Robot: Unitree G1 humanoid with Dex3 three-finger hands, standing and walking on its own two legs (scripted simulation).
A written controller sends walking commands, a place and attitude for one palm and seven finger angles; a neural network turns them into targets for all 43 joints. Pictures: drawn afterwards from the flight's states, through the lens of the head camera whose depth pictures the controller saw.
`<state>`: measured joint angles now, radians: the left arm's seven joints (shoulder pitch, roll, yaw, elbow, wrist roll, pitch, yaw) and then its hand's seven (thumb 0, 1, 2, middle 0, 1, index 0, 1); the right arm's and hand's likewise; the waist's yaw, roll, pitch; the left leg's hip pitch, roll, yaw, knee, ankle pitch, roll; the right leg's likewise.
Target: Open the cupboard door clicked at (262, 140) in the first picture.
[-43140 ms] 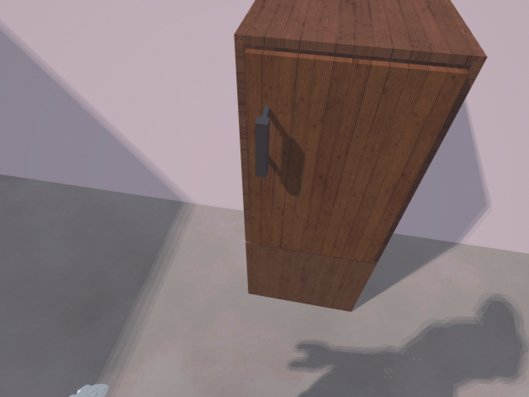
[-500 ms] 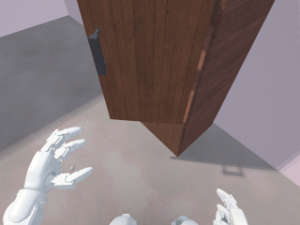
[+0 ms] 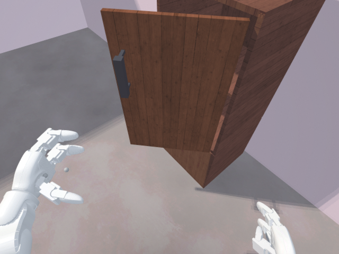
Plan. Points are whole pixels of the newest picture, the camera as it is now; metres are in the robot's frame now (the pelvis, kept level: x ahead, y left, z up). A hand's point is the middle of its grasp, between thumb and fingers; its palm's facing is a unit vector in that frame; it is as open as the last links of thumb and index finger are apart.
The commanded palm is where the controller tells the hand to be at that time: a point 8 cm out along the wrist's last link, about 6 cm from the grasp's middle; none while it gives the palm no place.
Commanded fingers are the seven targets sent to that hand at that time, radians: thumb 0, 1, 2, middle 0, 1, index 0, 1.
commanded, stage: raise the hand with hooked fingers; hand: left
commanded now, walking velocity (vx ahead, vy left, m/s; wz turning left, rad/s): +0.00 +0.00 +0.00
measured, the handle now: (123, 74) +0.59 +0.19 +0.09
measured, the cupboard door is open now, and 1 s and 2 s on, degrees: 43 43 43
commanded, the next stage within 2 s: move the hooked fingers beside the handle in 0.80 s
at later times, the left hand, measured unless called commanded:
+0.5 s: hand (60, 145) +0.30 +0.26 +0.12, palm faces -0.03 -1.00 -0.05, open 14.0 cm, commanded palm +0.27 +0.31 +0.12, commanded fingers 0.00 -0.50 0.30 -0.30 -1.20 -0.30 -1.20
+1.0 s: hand (62, 147) +0.30 +0.25 +0.12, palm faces +0.00 -1.00 -0.04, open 14.0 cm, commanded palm +0.29 +0.30 +0.11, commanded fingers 0.00 -0.50 0.30 -0.30 -1.20 -0.30 -1.20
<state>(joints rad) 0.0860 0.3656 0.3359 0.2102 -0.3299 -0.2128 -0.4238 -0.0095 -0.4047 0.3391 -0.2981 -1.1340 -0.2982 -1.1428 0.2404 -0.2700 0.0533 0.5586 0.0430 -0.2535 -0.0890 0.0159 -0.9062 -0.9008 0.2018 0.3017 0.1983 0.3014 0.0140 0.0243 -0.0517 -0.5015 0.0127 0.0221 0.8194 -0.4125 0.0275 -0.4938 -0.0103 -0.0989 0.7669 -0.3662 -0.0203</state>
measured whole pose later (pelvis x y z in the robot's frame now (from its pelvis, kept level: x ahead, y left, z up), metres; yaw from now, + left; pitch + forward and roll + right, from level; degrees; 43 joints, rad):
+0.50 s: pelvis +0.00 -0.01 +0.01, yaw -1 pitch +4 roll -1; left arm -0.10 0.45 0.43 0.42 -0.34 -0.15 -0.53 -0.01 -0.50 0.30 -0.30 -1.20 -0.30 -1.20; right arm 0.29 -0.30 0.05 0.59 0.05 -0.22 -0.10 0.02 -0.91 -0.90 0.20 0.30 0.20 0.30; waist 0.00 0.03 -0.04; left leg -0.41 0.02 0.04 0.70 -0.36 0.02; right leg -0.42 0.00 -0.08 0.67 -0.32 -0.03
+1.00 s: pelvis +0.00 -0.02 +0.01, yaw -1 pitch +4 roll +0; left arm -0.14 0.43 0.43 0.47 -0.34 -0.17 -0.53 -0.02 -0.50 0.30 -0.31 -1.20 -0.31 -1.20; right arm 0.26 -0.29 0.06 0.59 0.05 -0.22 -0.11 0.02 -0.91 -0.90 0.20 0.30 0.20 0.30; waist 0.01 0.03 -0.03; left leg -0.41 0.02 0.03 0.70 -0.35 0.01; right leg -0.42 0.00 -0.09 0.68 -0.32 -0.04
